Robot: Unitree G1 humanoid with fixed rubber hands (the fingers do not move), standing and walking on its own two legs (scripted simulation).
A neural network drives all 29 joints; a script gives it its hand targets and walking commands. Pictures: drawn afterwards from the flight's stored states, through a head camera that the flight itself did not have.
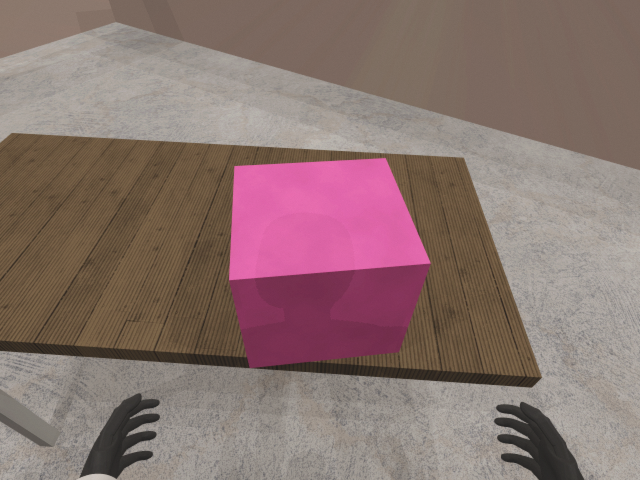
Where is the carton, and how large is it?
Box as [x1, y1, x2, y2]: [229, 158, 430, 367]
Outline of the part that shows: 385,158 234,166 229,281 249,367 395,352 399,350 430,263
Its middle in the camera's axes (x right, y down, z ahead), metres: +0.00 +0.04 +0.58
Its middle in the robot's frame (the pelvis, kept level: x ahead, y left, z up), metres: +0.43 +0.04 +0.03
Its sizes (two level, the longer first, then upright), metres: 0.229 0.213 0.212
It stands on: a table, 0.71 m high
